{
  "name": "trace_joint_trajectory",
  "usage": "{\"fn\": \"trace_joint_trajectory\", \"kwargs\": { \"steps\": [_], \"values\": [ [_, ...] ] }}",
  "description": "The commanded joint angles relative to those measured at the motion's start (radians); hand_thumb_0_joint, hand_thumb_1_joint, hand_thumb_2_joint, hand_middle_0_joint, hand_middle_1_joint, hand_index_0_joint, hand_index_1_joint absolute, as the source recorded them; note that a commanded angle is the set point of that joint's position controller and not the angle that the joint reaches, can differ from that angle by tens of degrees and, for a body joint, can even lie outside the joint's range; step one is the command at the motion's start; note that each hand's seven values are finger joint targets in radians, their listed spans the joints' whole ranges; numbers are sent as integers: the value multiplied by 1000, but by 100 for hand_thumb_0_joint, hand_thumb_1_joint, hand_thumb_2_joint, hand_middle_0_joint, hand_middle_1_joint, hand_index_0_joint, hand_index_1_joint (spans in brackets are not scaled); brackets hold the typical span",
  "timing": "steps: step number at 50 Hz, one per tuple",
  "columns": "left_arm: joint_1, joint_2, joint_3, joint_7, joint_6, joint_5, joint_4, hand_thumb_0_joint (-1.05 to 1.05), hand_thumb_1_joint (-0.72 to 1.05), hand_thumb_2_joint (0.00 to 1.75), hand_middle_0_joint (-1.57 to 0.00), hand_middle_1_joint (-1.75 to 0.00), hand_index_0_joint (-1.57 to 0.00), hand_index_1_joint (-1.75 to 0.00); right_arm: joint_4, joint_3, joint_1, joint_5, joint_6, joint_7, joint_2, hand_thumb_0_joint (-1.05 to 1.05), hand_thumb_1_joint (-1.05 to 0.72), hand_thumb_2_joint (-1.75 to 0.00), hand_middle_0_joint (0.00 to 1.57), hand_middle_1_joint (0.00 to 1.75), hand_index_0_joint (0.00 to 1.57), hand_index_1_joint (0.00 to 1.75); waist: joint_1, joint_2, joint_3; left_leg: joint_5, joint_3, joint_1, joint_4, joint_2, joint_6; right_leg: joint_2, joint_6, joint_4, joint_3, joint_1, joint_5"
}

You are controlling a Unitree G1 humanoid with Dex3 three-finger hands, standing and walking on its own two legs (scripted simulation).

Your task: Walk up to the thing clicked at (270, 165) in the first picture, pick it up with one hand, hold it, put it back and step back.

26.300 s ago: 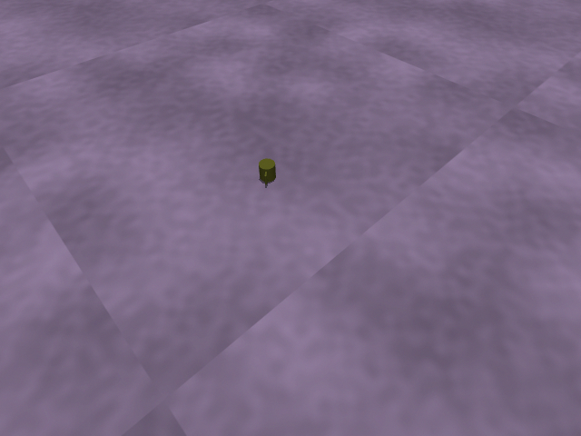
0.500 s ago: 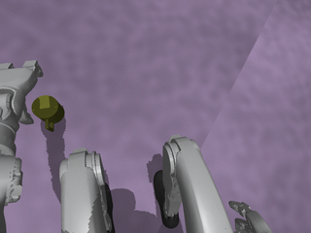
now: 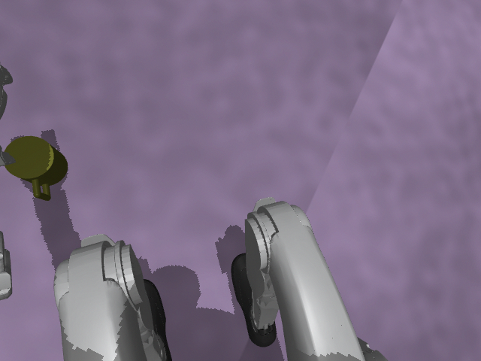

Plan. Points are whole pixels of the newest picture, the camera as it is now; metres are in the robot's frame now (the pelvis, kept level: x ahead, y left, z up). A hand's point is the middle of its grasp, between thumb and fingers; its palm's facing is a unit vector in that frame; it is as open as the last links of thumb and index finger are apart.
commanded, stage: home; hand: left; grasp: from above
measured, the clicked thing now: (39, 170) +0.47 +0.30 -0.30
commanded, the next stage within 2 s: none
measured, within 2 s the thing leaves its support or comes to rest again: neither
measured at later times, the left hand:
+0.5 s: hand out of the picture +0.31 +0.27 +0.06, palm faces -0.19 -0.76 -0.62, open 7.7 cm
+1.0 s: hand out of the picture +0.24 +0.22 +0.27, palm faces +0.20 -0.96 -0.22, open 7.4 cm
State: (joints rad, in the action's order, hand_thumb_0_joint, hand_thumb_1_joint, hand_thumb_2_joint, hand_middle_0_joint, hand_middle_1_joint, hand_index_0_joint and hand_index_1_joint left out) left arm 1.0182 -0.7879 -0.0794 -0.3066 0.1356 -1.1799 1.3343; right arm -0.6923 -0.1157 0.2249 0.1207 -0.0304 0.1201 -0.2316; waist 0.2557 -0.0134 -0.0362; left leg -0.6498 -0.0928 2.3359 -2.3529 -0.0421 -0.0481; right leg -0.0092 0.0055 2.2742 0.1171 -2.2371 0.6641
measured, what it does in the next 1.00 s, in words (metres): rises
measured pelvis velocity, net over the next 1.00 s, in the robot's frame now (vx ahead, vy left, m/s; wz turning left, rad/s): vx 0.07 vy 0.00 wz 0.16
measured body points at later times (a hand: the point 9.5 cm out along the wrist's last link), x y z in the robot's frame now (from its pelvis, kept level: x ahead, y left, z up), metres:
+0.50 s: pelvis +0.01 +0.00 +0.18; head +0.16 +0.06 +0.59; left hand +0.32 +0.30 +0.10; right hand +0.21 -0.25 +0.08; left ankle +0.08 +0.12 -0.31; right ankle +0.10 -0.12 -0.31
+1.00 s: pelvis +0.07 +0.00 +0.34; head +0.12 +0.03 +0.79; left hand +0.23 +0.27 +0.29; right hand +0.25 -0.21 +0.26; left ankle +0.08 +0.12 -0.31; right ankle +0.10 -0.12 -0.31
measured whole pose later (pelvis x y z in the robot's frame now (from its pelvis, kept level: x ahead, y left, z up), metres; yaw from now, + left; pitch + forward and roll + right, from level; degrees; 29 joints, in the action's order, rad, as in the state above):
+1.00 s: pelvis +0.07 +0.00 +0.34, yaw +9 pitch +16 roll -3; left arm -0.33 -0.23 -0.05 -0.08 -0.42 0.06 0.04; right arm -0.54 -0.06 0.27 -0.04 -0.14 -0.16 -0.21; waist 0.07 -0.04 -0.17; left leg -0.51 -0.05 0.93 -1.16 -0.02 -0.01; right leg -0.01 -0.01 1.09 0.08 -0.85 0.51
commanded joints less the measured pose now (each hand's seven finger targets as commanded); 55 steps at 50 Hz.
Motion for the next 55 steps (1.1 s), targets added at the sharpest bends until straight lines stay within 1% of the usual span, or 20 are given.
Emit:
{"fn": "trace_joint_trajectory", "kwargs": {
  "steps": [1,4,5,6,10,12,15,17,21,25,27,29,32,34,36,37,38,43,49,55],
  "values": [
    [236,-252,-52,27,-51,125,-286,0,-1,83,-22,-53,-20,-55,31,138,251,-34,4,-11,-292,0,-89,-90,20,30,20,30,-60,-352,-911,235,41,-704,327,24,18,-38,-45,-299,23,487,-267],
    [101,-182,-50,101,-83,229,-394,0,23,84,-21,-45,-20,-46,54,170,241,-64,19,-8,-277,0,-89,-90,20,30,20,30,-107,-323,-938,251,31,-767,395,21,18,-40,-48,-341,7,520,-260],
    [40,-164,-59,126,-98,270,-418,0,31,84,-21,-43,-20,-44,59,175,234,-74,25,-8,-279,0,-89,-90,20,30,20,30,-115,-294,-903,254,20,-773,423,21,17,-37,-47,-357,4,527,-260],
    [-35,-125,-50,154,-110,307,-435,0,39,86,-21,-42,-20,-43,66,175,217,-82,29,-8,-272,0,-89,-90,20,30,20,30,-114,-266,-852,237,13,-752,448,21,16,-37,-45,-375,5,527,-249],
    [-184,-49,-50,236,-148,469,-684,0,68,90,-21,-36,-20,-37,106,180,160,-107,43,-28,-249,0,-90,-90,20,30,20,30,-140,-174,-822,252,12,-795,519,17,7,-39,-40,-473,-15,640,-273],
    [-283,30,-13,268,-165,541,-756,0,84,91,-20,-31,-20,-31,124,182,137,-117,40,-39,-235,0,-90,-90,20,30,20,30,-136,-148,-759,221,2,-817,576,12,8,-35,-38,-522,-20,667,-253],
    [-339,50,-33,278,-179,628,-919,0,90,90,-20,-30,-20,-30,143,195,99,-127,27,-57,-226,0,-90,-90,20,30,20,30,-155,-165,-758,186,-6,-909,647,7,16,-28,-43,-582,-28,710,-225],
    [-389,85,-29,274,-190,683,-982,0,90,90,-20,-30,-20,-30,159,197,72,-134,16,-71,-221,0,-90,-90,20,30,20,30,-151,-169,-736,142,-19,-955,706,5,19,-23,-41,-621,-32,733,-199],
    [-525,160,-16,243,-221,760,-1064,0,90,90,-20,-30,-20,-30,173,189,15,-149,-20,-110,-205,0,-90,-90,20,30,20,30,-157,-179,-640,19,-30,-1040,841,7,24,-20,-37,-725,-48,787,-124],
    [-652,213,-11,223,-273,864,-1143,0,89,89,-20,-30,-20,-30,189,182,-38,-160,-54,-144,-196,0,-90,-90,20,30,20,30,-165,-166,-617,-1,-32,-1152,938,14,26,-20,-33,-832,-63,890,-106],
    [-706,261,11,220,-302,921,-1139,0,90,90,-20,-30,-20,-30,190,171,-59,-163,-70,-160,-186,0,-90,-90,20,30,20,30,-150,-136,-543,-26,-36,-1175,984,14,26,-19,-31,-886,-69,914,-85],
    [-734,248,-18,212,-318,973,-1199,0,90,90,-20,-30,-20,-30,198,166,-69,-164,-86,-174,-182,0,-90,-90,20,30,20,30,-160,-153,-545,-10,-39,-1231,1026,16,26,-17,-29,-922,-73,964,-95],
    [-833,292,-5,209,-351,1051,-1244,0,90,90,-20,-30,-20,-30,225,153,-85,-167,-104,-193,-164,0,-90,-90,20,30,20,30,-167,-142,-509,-16,-34,-1300,1102,19,27,-16,-29,-1001,-79,1041,-91],
    [-898,307,-14,204,-376,1088,-1261,0,90,90,-20,-30,-20,-30,232,148,-82,-168,-116,-208,-155,0,-90,-90,20,30,20,30,-170,-120,-486,8,-27,-1338,1143,23,26,-16,-29,-1064,-83,1109,-106],
    [-960,325,-24,203,-400,1119,-1296,0,90,90,-20,-30,-20,-30,237,139,-67,-169,-124,-222,-145,0,-90,-90,20,30,20,30,-175,-109,-487,68,-15,-1398,1181,25,27,-14,-28,-1112,-84,1189,-150],
    [-1005,350,-10,206,-415,1132,-1306,0,90,90,-20,-30,-20,-30,239,135,-62,-169,-127,-230,-139,0,-90,-90,20,30,20,30,-170,-108,-474,110,-12,-1422,1199,26,27,-15,-28,-1132,-81,1217,-181],
    [-1033,352,-25,205,-430,1150,-1328,0,90,90,-20,-30,-20,-30,248,132,-53,-170,-130,-239,-137,0,-90,-90,20,30,20,30,-175,-99,-474,145,-1,-1444,1212,29,26,-16,-28,-1161,-82,1259,-205],
    [-1187,415,-28,210,-492,1222,-1399,0,90,90,-20,-30,-20,-30,263,112,-28,-170,-150,-279,-118,0,-90,-90,20,30,20,30,-177,-63,-395,260,12,-1535,1312,33,28,-17,-24,-1280,-76,1418,-296],
    [-1376,451,-28,223,-528,1253,-1534,0,90,90,-20,-30,-20,-30,307,108,16,-161,-176,-309,-99,0,-90,-90,20,30,20,30,-194,-71,-317,365,31,-1664,1426,37,32,-21,-22,-1401,-61,1558,-382],
    [-1513,472,-10,243,-539,1249,-1627,0,90,90,-20,-30,-20,-30,331,117,31,-148,-203,-322,-93,0,-90,-90,20,30,20,30,-198,-40,-270,449,43,-1724,1469,42,27,-25,-18,-1461,-50,1634,-457]
  ]
}}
